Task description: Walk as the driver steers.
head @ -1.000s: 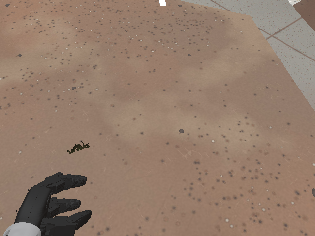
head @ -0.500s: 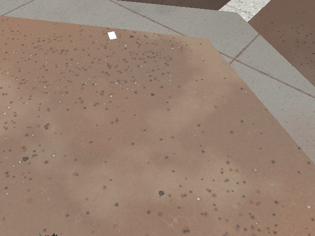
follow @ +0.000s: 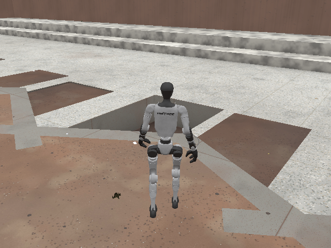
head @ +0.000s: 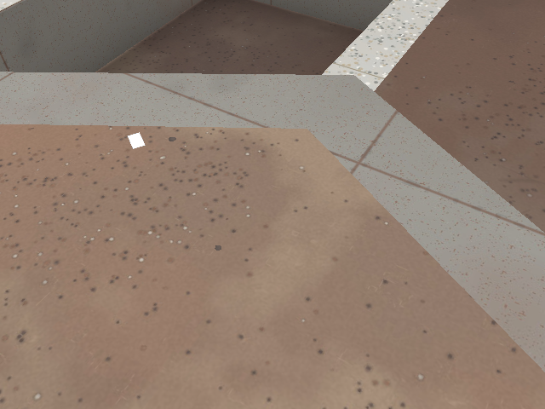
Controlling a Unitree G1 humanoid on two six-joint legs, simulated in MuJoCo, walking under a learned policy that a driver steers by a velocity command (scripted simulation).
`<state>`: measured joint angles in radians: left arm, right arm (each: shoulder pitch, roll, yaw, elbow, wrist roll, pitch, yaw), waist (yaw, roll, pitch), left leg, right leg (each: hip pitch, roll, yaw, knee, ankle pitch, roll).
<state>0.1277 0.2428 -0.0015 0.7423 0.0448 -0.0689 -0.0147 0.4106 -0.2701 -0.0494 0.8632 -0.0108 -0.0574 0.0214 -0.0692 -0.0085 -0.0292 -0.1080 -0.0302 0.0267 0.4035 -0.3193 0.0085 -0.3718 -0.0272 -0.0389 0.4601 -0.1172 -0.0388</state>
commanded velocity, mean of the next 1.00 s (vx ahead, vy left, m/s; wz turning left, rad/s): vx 0.27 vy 0.00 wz -0.01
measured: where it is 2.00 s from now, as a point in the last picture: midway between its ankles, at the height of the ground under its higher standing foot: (252, 309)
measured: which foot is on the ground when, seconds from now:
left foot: down 0.00-0.00, up 0.02-0.34, down 0.36-0.70, up 0.72-0.96, down 0.98-1.00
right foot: down 0.00-1.00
